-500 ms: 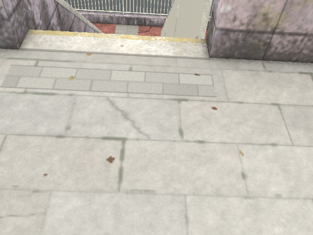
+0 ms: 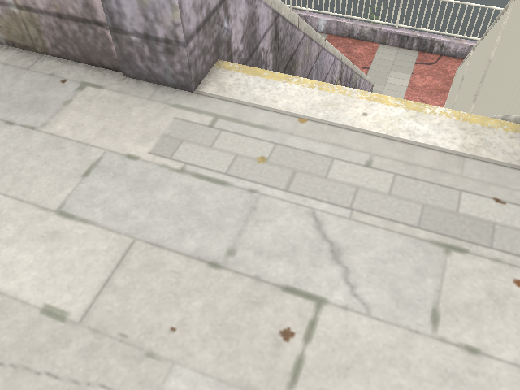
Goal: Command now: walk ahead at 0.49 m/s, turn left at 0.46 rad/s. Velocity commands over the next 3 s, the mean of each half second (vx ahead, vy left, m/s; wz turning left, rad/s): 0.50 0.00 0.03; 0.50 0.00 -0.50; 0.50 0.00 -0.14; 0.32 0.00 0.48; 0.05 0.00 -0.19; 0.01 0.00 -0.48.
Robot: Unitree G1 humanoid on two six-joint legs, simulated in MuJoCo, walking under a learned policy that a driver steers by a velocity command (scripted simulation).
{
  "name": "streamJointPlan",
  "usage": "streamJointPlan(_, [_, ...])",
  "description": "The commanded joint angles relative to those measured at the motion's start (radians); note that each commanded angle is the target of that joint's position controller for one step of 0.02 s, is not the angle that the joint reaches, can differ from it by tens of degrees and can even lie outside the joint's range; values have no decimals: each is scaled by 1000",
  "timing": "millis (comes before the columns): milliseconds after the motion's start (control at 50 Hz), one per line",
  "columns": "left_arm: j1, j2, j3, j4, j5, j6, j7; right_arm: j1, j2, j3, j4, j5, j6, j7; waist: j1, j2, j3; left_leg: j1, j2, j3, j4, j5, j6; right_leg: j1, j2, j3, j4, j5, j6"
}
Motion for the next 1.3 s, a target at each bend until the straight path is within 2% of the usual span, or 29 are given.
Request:
streamJointPlan(20, [32, 71, 7, -26, 1, -26, -8, -10, 11, 13, -66, -1, -3, 13, -23, -115, 14, -102, 33, -44, -61, 100, -10, 31, -282, 188, -210, 212, -124])
streamJointPlan(100, [68, 86, 4, 5, -5, -21, -12, -159, 34, 37, -101, 4, -17, 23, 1, -123, 37, -3, 14, 48, -349, 234, -13, 12, -233, 66, -210, 299, -96])
streamJointPlan(200, [180, 128, 6, 76, -6, 7, 0, -271, 17, 44, -130, -1, -27, 15, 33, -128, 57, 65, -4, 126, -529, 101, 23, 174, -288, 85, -140, 457, -104])
streamJointPlan(240, [192, 145, 5, 99, -7, 22, 3, -170, 1, 36, -95, -7, -40, 1, -21, -141, 0, 225, -60, 144, -608, 32, 52, 211, -281, 84, 32, 722, -95])
streamJointPlan(260, [186, 142, 1, 104, -13, 27, 3, -7, -26, 23, -36, -16, -55, -11, -94, -114, -90, 444, -75, 139, -671, 81, 76, 151, -243, 55, 215, 722, -76])
streamJointPlan(280, [162, 111, -11, 69, -21, 23, 1, 178, -102, -1, 8, -39, -65, -27, -167, -46, -221, 729, 107, -49, -677, 3, 121, -52, -203, 39, 476, 427, -56])
streamJointPlan(300, [241, -23, -42, 22, -48, 21, -11, 238, -204, -26, 16, -38, -64, -43, -137, 196, -367, 1045, 444, -520, -746, 3, 244, -446, -36, 12, 838, -321, -12])
streamJointPlan(320, [171, 110, -2, 43, -28, 31, 4, 240, -171, -27, 15, 0, -52, -50, -164, 40, -333, 944, 425, -546, -799, 27, 231, -513, -42, 158, 937, -319, -25])
streamJointPlan(340, [97, 106, 4, 20, -29, 29, 2, 152, -116, -8, 25, 9, -56, -50, -116, 23, -182, 811, 366, -368, -823, 90, 190, -528, -85, 188, 917, -223, -35])
streamJointPlan(360, [79, 81, 0, 24, -28, 28, -1, 92, -56, 6, 27, 12, -64, -44, -81, 7, -103, 683, 321, -258, -867, 158, 151, -493, -113, 183, 858, -159, -32])
streamJointPlan(400, [110, 53, 4, 53, 0, 55, -11, 40, 3, 22, 36, 21, -78, -45, -23, 33, -32, 531, 249, -109, -927, 194, 90, -408, -135, 179, 801, -110, -12])
streamJointPlan(420, [116, 36, 5, 60, 6, 69, -19, 44, 12, 24, 44, 22, -86, -46, -11, 32, -25, 498, 239, -73, -946, 222, 85, -385, -130, 175, 801, -94, -6])
streamJointPlan(520, [-26, 12, 9, 5, 12, 91, -41, 111, -4, 16, 96, 28, -109, -54, 3, 18, 35, 502, 223, 85, -992, 330, 88, -521, -144, 160, 742, 74, 12])
streamJointPlan(600, [-181, -3, -6, -51, 10, 85, -54, 138, -14, 18, 121, 25, -108, -58, -21, 18, 74, 501, 198, 193, -989, 367, 74, -493, -127, 105, 494, 221, 6])
streamJointPlan(680, [-288, 15, -11, -99, 17, 85, -65, 204, -55, 9, 156, 23, -96, -70, -48, 6, 93, 619, 239, 242, -951, 472, 66, -458, -101, 34, 344, 169, -40])
streamJointPlan(740, [-249, 38, 0, -99, 20, 85, -57, 202, -92, 2, 168, 18, -79, -80, -17, 29, 45, 709, 250, 290, -779, 862, 46, -353, -22, -24, 303, 22, -98])
streamJointPlan(780, [-73, 75, 22, -52, 20, 76, -46, 189, -127, -9, 164, 17, -58, -81, 61, 31, -67, 688, 244, 306, -472, 956, 36, -140, 54, -31, 247, -57, -148])
streamJointPlan(800, [86, 129, 48, -2, 30, 68, -32, 179, -126, -8, 148, 17, -53, -76, 135, -30, -156, 536, 218, 312, -205, 752, 6, 100, 29, 60, 177, -67, -189])
streamJointPlan(820, [125, 262, 84, -4, 34, 68, -16, 226, -10, 17, 84, 36, -59, -59, 95, -258, -265, 119, 77, 303, 186, 30, -52, 431, -284, 538, 139, -117, -328])
streamJointPlan(840, [127, 284, 87, -21, -1, 80, -16, 135, -61, 6, 39, 31, -73, -48, 102, -210, -332, -82, -60, 79, 348, -304, -72, 496, -384, 929, -48, -109, -391])
streamJointPlan(860, [84, 264, 82, -10, -7, 86, -8, 23, -66, 7, 9, 31, -85, -43, 98, -123, -180, -182, 12, 9, 330, -191, -60, 407, -356, 763, -76, -59, -348])
streamJointPlan(880, [32, 208, 68, -10, -12, 83, -2, 24, -57, 14, 10, 36, -96, -43, 55, -67, -81, -148, 53, 17, 236, -94, -56, 262, -328, 642, -83, 54, -306])
streamJointPlan(900, [-15, 169, 58, -14, -13, 77, 0, 41, -50, 13, 24, 27, -94, -46, 6, -23, -33, -79, 81, 13, 148, -66, -59, 149, -270, 547, -90, 165, -259])
streamJointPlan(940, [-58, 127, 43, -24, -23, 61, 0, 81, -37, 16, 32, -4, -55, -45, -46, -45, -37, 41, 98, 9, 64, -58, -83, 29, -195, 436, -109, 286, -227])
streamJointPlan(1020, [7, 161, 48, -13, -23, 38, -4, 2, -18, 20, -6, -6, -17, -34, -37, -72, -21, 4, 91, 38, -70, 26, -120, -12, -142, 391, -136, 324, -216])
streamJointPlan(1120, [110, 157, 45, 0, -23, 40, -2, -184, -24, 25, -65, 1, -18, -28, 36, -113, 10, -98, 72, 35, -309, 201, -127, 94, -136, 416, -138, 297, -177])
streamJointPlan(1220, [180, 145, 31, 26, -9, 31, 9, -300, -16, 40, -101, 11, -36, -13, 84, -123, 29, -67, 36, 73, -487, 255, -81, 207, -167, 393, -111, 426, -156])
streamJointPlan(1260, [174, 159, 29, 31, -1, 26, 14, -305, -32, 37, -110, 16, -42, -11, 73, -133, 44, -20, 25, 77, -539, 216, -40, 238, -200, 386, -106, 475, -142])
streamJointPlan(1300, [133, 174, 29, 32, 4, 22, 20, -212, -55, 26, -85, 20, -46, -14, 19, -141, 28, 120, -14, 90, -590, 135, 6, 246, -208, 343, -44, 667, -111])
Next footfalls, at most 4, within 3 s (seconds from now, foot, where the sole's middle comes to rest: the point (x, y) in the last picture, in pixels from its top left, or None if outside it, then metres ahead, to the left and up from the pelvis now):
0.28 left None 0.29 0.13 -0.78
0.80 right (319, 357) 0.57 -0.08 -0.78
1.36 left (305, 243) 0.92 -0.06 -0.78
1.86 right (371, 191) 1.13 -0.29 -0.78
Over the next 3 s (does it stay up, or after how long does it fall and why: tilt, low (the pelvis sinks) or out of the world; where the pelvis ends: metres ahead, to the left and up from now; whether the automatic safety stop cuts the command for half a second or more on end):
stays up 0.98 -0.20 0.00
